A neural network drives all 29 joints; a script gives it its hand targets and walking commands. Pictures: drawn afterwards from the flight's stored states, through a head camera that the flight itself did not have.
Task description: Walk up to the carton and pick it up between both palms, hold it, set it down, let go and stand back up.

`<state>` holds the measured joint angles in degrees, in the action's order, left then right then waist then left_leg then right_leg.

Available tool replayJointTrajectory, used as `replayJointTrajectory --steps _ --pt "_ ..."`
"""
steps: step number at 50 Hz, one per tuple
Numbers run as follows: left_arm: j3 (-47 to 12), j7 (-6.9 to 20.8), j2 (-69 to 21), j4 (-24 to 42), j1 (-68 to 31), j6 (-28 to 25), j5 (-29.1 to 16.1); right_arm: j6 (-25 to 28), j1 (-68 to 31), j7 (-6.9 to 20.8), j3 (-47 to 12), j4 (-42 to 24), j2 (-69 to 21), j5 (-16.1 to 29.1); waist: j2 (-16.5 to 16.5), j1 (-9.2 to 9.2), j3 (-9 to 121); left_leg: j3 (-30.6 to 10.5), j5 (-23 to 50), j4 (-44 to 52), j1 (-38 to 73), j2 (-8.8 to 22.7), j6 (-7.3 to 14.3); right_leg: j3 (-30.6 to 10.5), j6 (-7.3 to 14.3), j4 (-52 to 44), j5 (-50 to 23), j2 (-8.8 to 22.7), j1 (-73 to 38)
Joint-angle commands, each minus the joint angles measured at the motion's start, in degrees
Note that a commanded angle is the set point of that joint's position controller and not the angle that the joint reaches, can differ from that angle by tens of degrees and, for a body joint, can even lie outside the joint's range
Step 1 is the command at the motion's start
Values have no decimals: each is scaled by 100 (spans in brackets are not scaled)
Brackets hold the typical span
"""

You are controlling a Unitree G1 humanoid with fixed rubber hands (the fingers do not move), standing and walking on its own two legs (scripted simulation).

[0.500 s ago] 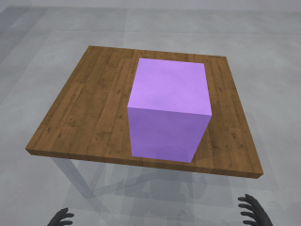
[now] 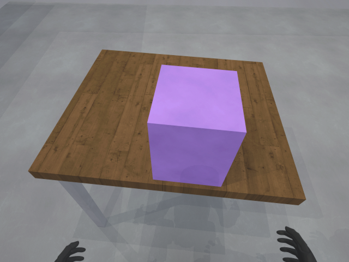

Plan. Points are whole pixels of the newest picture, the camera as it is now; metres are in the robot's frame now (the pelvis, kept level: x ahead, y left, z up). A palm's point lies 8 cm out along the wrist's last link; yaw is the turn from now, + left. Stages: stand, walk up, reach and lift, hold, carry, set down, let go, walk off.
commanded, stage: reach and lift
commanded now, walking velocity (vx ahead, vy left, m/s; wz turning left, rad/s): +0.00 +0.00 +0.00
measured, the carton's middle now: (192, 128) +0.44 -0.03 +0.03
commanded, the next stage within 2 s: none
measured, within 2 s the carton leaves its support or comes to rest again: neither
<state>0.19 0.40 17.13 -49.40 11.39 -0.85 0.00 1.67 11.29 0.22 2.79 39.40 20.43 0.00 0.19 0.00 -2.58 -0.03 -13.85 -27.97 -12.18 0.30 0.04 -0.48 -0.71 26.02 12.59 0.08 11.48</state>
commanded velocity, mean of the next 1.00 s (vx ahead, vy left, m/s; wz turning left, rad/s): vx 0.00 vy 0.00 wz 0.00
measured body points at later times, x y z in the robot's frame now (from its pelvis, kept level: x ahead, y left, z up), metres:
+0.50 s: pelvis +0.01 -0.01 +0.00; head +0.01 +0.00 +0.45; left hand +0.22 +0.25 -0.06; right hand +0.19 -0.28 -0.05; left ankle +0.01 +0.11 -0.74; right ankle +0.02 -0.13 -0.74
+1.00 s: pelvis +0.01 +0.00 +0.01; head +0.00 +0.01 +0.46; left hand +0.24 +0.23 -0.01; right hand +0.22 -0.25 -0.01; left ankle +0.01 +0.11 -0.74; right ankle +0.02 -0.13 -0.74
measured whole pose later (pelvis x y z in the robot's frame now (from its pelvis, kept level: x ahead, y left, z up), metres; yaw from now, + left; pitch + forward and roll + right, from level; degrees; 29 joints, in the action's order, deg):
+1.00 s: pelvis +0.01 +0.00 +0.01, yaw +0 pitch -6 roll -1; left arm -1.7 -2.3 15.7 -17.9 8.1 3.9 -0.4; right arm 11.6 10.8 2.9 4.3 26.9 13.9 1.6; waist -0.3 0.0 -3.9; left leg 0.2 -13.1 -23.1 -4.1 0.9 -0.4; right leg -0.5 -0.5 18.6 10.4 -0.4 2.4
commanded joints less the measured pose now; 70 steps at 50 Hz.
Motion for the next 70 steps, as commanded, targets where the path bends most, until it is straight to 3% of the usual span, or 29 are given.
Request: replayJointTrajectory --steps 1,2,4,6,9,13,17,22,27,34,37,44,51,62,70 --pt "384 -262 1122 2355 -2270 494 -51 982 -1599 48 517 868 -56 -720 140 -128 192 479 -598 595 -377 236 -368 499 250 -62 747 -46 9" --pt "388 -390 910 2333 -1915 920 -40 997 -1362 219 707 830 405 -638 346 -224 -126 337 -1119 651 -790 434 -152 605 337 318 743 -161 -288" --pt "357 -381 684 2489 -1609 1221 93 1008 -1206 360 861 819 613 -584 389 -219 -88 418 -1292 778 -1036 505 -9 657 237 591 335 -283 -762" --pt "398 -321 676 2431 -1245 1473 195 1041 -856 360 730 647 626 -450 268 -168 -85 397 -992 816 -795 491 37 580 226 382 68 -268 -1008" --pt "594 -201 683 2508 -818 1714 268 1034 -552 250 558 272 455 -311 -253 8 80 430 97 579 148 159 -35 485 158 -208 -338 -134 -668" --pt "770 -44 764 2703 -483 1537 158 1119 -347 132 370 -728 169 -238 -716 124 321 433 836 629 893 -128 -2 382 -52 -553 -1011 -111 -603" --pt "758 -18 759 2864 -417 1179 -23 1214 -234 50 258 -944 -81 -82 -660 246 333 418 1096 814 1014 -214 -4 262 -170 -680 -1543 -40 -697" --pt "642 -36 516 2848 -272 967 -55 1183 43 80 190 -703 -233 82 -129 265 54 364 1214 1046 1205 -142 -145 211 -94 -935 -1168 -40 -640" --pt "469 -162 255 3272 -192 685 -157 1399 59 126 280 -986 -159 199 258 260 322 312 1707 1067 1325 -92 -327 194 69 -1088 -1019 -127 -741" --pt "-59 -285 -142 3448 -36 432 -408 1571 -47 260 397 -1506 -84 412 187 213 482 177 1578 1097 1292 27 -358 238 234 -1164 -697 -278 -740" --pt "-157 -291 -146 3531 -203 386 -514 1479 -138 286 384 -1759 -137 485 162 186 400 177 1128 1171 1129 35 -307 189 256 -1204 -384 -253 -694" --pt "-236 -336 -203 3855 -517 253 -648 1190 -380 272 348 -2127 -211 765 225 102 393 168 1026 1231 1142 42 -272 75 308 -1202 -396 -215 -625" --pt "-213 -301 -207 4019 -743 62 -856 1009 -522 183 150 -2935 -482 954 -110 148 481 209 949 1166 1078 -18 -135 -63 260 -1196 -394 -169 -563" --pt "-382 -255 -301 4302 -1110 -331 -1086 853 -555 -47 -52 -3509 -749 1194 79 118 508 187 1101 1092 1024 11 -163 -156 309 -1194 -386 -145 -494" --pt "-498 -390 -337 4427 -1950 -127 -1271 532 -1448 -112 61 -3629 -676 1187 266 145 437 112 484 1196 733 101 -193 -144 398 -1158 194 -145 -254"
